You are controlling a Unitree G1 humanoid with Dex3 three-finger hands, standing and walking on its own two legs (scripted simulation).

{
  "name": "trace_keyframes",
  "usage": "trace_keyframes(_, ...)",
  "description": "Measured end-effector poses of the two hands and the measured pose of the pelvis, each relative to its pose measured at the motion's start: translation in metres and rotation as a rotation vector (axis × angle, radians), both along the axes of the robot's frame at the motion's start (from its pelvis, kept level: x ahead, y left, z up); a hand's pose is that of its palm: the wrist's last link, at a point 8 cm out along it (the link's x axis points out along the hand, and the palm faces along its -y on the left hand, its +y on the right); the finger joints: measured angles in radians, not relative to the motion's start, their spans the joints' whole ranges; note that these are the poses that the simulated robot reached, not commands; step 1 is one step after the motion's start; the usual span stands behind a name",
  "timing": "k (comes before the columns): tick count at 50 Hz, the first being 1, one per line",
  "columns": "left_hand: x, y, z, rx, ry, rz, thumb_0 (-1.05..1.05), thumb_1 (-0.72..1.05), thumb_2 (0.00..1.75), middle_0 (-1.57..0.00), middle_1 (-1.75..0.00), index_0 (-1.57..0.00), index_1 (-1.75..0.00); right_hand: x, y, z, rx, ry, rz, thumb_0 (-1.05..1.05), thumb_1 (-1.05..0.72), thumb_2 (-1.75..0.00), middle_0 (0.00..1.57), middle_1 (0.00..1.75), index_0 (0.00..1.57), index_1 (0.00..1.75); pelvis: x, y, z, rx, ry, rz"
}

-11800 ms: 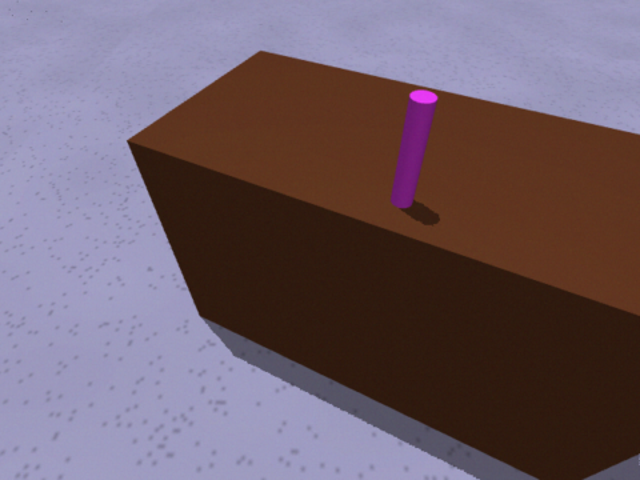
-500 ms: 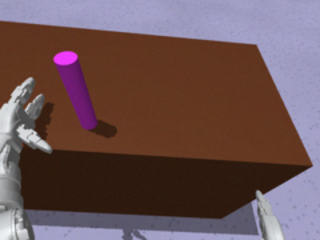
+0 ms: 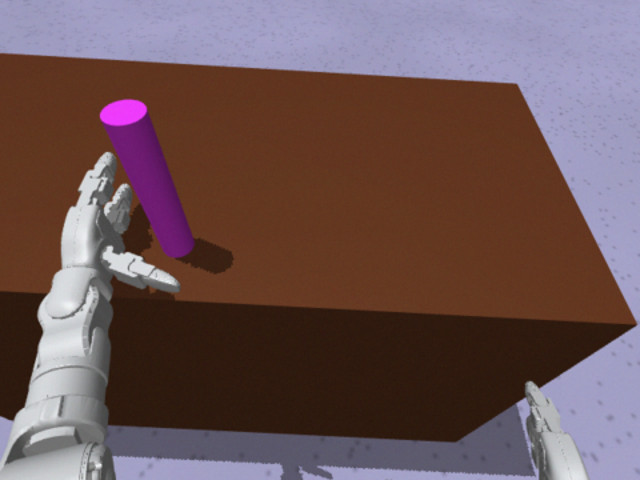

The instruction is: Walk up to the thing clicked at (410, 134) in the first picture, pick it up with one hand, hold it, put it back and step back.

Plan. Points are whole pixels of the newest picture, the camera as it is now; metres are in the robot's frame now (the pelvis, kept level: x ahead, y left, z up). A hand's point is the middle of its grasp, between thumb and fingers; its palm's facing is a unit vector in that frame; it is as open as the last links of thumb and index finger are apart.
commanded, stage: close in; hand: left
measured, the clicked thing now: (156, 190) +0.43 +0.20 +0.13
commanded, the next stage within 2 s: rest palm in 0.06 s
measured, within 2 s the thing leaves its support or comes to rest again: leaves its support in 1.50 s
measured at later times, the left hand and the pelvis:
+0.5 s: hand (172, 220) +0.43 +0.19 +0.08, palm faces +0.12 -0.99 +0.02, open 17.4 cm; pelvis -0.01 +0.00 +0.00, yaw -1 degrees
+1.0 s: hand (173, 209) +0.44 +0.19 +0.08, palm faces +0.12 -0.99 +0.01, open 10.9 cm; pelvis +0.00 +0.00 -0.01, yaw -1 degrees
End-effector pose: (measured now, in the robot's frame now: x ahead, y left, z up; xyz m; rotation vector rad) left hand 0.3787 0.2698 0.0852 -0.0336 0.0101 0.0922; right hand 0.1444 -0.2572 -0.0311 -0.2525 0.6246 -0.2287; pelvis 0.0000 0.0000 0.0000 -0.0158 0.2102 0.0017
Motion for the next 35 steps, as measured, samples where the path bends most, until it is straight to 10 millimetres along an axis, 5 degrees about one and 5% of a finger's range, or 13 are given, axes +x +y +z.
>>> trace_keyframes(12, 0.009, -0.024, -0.001, 0.006, 0.007, -0.011, -0.01, -0.50, 0.02, -0.06, -0.02, -0.07, 0.00, -0.013, -0.007, -0.001, -0.006, 0.015, -0.027, -0.01, 0.54, -0.05, 0.05, 0.05, 0.06, 0.05, -0.008, -0.002, -0.001, 0.004, -0.006, -0.006)
trace_keyframes(23, 0.022, -0.027, -0.004, 0.005, 0.012, 0.024, -0.01, -0.59, 0.01, -0.11, -0.02, -0.11, -0.01, -0.019, -0.011, 0.003, -0.025, 0.009, -0.049, -0.01, 0.53, -0.05, 0.05, 0.05, 0.06, 0.05, -0.011, -0.001, -0.003, 0.004, 0.008, -0.012)
trace_keyframes(35, 0.035, -0.017, 0.003, 0.013, 0.003, 0.027, -0.02, -0.51, 0.11, -0.41, -0.25, -0.42, -0.24, -0.011, 0.000, 0.005, -0.017, -0.002, -0.028, -0.01, 0.52, -0.05, 0.05, 0.05, 0.06, 0.05, -0.008, 0.003, -0.004, -0.002, 0.023, -0.009)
